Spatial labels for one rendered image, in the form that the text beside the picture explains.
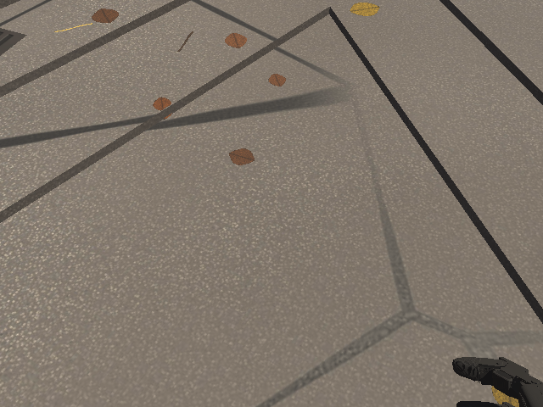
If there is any right robot hand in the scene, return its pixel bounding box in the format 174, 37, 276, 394
452, 357, 543, 407

